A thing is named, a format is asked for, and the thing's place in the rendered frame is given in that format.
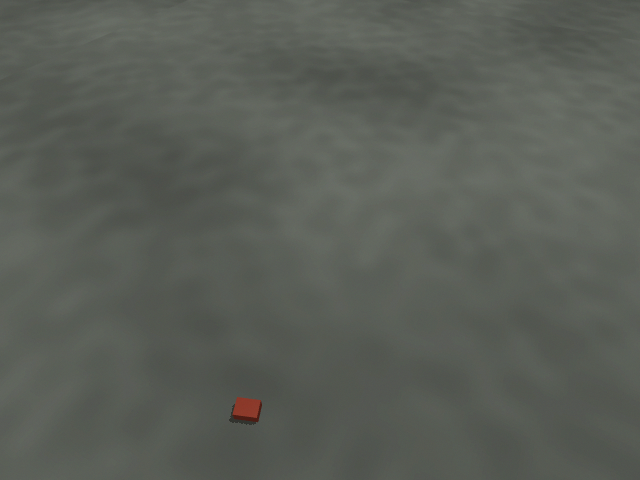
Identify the small box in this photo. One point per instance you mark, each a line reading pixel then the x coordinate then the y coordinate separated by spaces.
pixel 247 409

